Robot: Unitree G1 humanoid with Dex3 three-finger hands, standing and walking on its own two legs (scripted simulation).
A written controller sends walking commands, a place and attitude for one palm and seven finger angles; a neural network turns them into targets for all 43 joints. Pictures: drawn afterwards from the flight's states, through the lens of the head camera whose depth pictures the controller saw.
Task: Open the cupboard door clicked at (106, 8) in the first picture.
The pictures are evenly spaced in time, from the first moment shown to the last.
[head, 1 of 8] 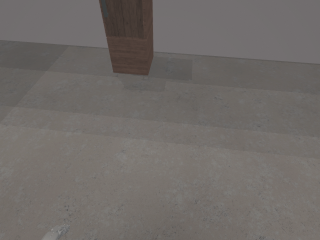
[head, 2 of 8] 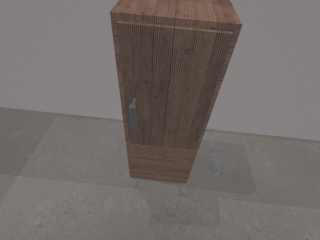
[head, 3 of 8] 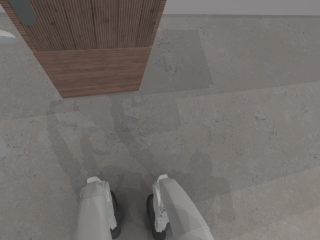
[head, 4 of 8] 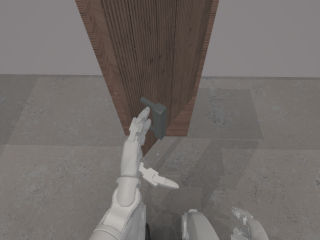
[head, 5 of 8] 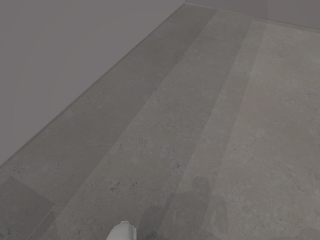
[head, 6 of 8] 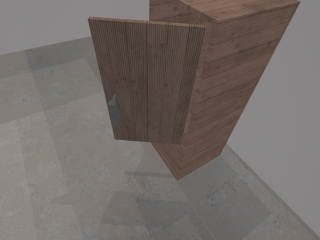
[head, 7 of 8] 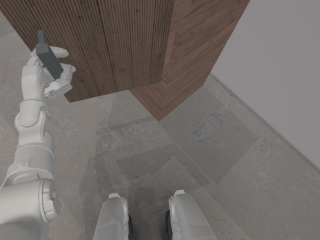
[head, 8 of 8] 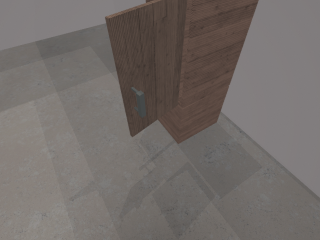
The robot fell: no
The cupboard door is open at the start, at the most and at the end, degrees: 0 101 100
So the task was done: yes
